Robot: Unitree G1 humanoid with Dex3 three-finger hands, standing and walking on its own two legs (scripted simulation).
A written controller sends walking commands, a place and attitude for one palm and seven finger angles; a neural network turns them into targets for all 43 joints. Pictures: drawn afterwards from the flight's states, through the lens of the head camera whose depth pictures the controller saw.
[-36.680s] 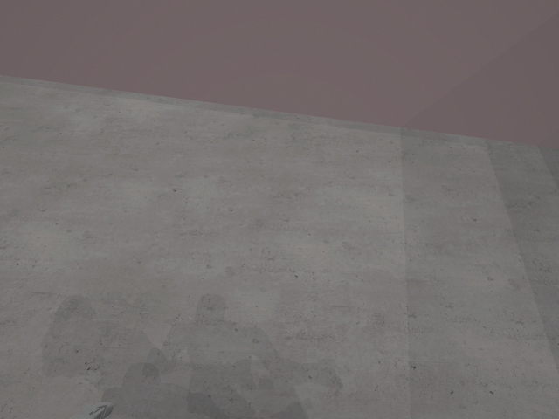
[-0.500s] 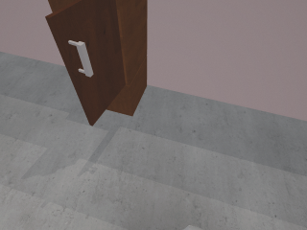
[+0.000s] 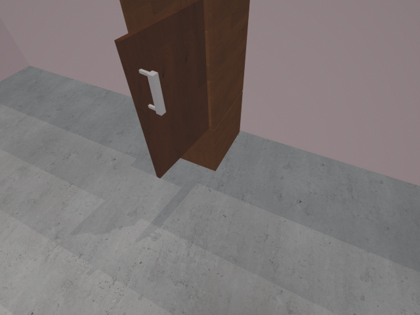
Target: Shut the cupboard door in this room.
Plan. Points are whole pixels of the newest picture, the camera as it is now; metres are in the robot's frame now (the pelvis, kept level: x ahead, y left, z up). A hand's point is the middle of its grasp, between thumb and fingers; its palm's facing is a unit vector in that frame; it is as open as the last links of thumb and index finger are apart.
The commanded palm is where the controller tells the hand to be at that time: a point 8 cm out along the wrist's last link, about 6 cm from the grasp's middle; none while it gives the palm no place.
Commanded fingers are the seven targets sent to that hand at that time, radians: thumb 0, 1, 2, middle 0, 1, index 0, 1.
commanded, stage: take the last steps up to it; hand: left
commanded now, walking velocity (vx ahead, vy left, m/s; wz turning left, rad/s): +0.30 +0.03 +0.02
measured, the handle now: (152, 92) +0.71 +0.26 +0.02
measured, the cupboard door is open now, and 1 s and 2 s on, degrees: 83 83 83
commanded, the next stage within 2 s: come to a stop and stand still in 0.56 s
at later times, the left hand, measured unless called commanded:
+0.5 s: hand (127, 284) +0.21 +0.23 -0.18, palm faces +0.00 -0.98 -0.18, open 7.3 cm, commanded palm none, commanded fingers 0.00 0.90 0.90 -0.20 -0.30 -0.20 -0.30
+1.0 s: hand (149, 233) +0.34 +0.21 -0.17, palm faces +0.01 -0.97 -0.25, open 7.3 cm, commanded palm none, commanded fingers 0.00 0.90 0.90 -0.20 -0.30 -0.20 -0.30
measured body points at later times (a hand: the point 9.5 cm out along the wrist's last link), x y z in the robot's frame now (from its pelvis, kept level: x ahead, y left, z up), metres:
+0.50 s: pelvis +0.14 +0.05 -0.01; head +0.16 +0.05 +0.44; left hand +0.21 +0.28 -0.16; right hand +0.06 -0.16 -0.16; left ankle +0.04 +0.14 -0.75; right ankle +0.25 -0.09 -0.69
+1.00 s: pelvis +0.26 +0.02 -0.01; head +0.30 +0.01 +0.44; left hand +0.34 +0.26 -0.15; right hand +0.33 -0.23 -0.17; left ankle +0.28 +0.16 -0.70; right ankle +0.30 -0.08 -0.75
